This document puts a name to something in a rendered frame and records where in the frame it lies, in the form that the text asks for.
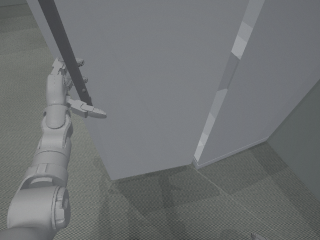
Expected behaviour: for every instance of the left robot forearm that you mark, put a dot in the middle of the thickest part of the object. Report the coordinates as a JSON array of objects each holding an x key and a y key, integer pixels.
[{"x": 52, "y": 155}]

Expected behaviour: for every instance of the handle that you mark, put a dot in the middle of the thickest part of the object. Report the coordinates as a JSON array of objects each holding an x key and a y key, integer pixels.
[{"x": 56, "y": 26}]

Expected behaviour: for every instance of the fridge door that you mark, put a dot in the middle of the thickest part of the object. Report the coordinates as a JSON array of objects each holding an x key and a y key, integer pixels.
[{"x": 154, "y": 67}]

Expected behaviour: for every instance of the left robot upper arm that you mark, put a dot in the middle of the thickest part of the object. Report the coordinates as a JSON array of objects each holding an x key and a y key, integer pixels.
[{"x": 38, "y": 213}]

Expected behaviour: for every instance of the left robot hand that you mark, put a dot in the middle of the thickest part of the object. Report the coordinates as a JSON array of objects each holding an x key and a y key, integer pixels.
[{"x": 57, "y": 86}]

